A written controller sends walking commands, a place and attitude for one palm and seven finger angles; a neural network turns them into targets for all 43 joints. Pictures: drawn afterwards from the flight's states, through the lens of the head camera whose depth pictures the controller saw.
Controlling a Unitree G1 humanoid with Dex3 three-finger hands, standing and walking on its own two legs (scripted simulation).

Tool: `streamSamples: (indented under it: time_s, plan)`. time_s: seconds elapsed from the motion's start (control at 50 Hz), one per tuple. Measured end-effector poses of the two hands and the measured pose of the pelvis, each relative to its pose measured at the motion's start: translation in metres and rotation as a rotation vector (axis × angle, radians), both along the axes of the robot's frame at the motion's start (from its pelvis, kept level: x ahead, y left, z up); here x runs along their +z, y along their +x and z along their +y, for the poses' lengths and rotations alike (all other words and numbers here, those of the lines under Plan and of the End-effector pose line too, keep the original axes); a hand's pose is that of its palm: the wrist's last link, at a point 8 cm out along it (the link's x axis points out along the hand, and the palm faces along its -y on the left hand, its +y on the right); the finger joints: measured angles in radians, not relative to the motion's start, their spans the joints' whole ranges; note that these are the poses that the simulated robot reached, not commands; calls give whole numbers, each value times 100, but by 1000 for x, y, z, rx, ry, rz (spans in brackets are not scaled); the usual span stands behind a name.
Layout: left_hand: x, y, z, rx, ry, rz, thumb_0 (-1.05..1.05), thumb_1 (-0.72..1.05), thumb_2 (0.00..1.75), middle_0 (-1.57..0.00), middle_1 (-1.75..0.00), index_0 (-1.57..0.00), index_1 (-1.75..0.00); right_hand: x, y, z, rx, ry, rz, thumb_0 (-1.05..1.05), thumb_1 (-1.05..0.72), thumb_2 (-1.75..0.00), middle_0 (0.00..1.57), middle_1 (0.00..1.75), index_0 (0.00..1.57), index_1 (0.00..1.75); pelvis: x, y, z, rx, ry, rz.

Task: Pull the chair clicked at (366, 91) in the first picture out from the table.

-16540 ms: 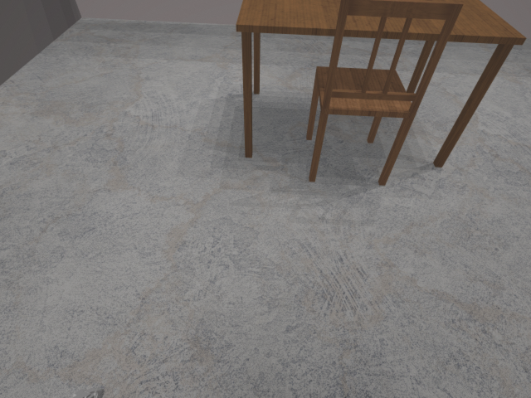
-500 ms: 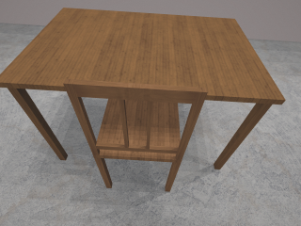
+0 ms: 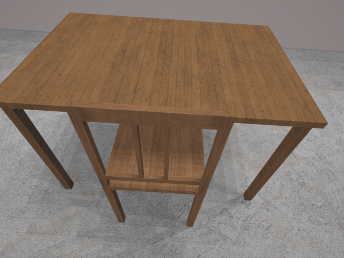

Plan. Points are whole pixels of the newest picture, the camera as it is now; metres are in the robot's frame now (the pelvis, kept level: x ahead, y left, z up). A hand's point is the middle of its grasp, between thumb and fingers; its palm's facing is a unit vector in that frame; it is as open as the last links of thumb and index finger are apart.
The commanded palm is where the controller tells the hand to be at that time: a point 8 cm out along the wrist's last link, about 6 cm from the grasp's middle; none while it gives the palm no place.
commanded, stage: come to a stop and stand still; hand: left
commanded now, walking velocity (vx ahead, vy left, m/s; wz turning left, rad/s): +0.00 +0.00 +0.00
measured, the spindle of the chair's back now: (138, 153) +0.43 +0.14 -0.08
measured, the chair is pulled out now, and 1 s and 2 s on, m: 0.00 0.00 0.00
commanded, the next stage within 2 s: look again from close up in 0.22 s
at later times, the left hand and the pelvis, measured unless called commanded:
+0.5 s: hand out of the picture +0.00 +0.15 -0.18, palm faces +0.02 -0.98 -0.19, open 7.4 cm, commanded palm none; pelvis +0.01 -0.02 +0.00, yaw +0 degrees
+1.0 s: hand out of the picture -0.02 +0.13 -0.17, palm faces +0.04 -0.99 -0.17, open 7.4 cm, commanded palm none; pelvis +0.01 -0.03 +0.00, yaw +0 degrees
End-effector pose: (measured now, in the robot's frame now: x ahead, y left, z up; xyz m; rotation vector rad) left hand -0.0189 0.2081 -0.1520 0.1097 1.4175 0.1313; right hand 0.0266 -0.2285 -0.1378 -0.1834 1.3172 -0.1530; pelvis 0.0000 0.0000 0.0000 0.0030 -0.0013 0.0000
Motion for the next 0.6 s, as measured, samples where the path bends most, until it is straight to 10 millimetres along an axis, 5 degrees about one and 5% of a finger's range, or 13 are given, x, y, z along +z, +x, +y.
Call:
streamSamples:
  time_s: [0.24, 0.6]
  plan:
    - [5, 29, 6, -17, 40, -49, 0, 91, 90, -20, -30, -20, -29, -3, -6, -5, -16, 13, 27, 0, -92, -90, 20, 30, 20, 30, 0, 8, -8, -4, 6, -9]
    - [7, 5, -13, 7, 29, 14, 0, 90, 90, -20, -30, -20, -29, -5, -17, -12, -16, 31, 74, 1, -92, -90, 20, 30, 20, 30, 2, 11, -20, 0, 9, -12]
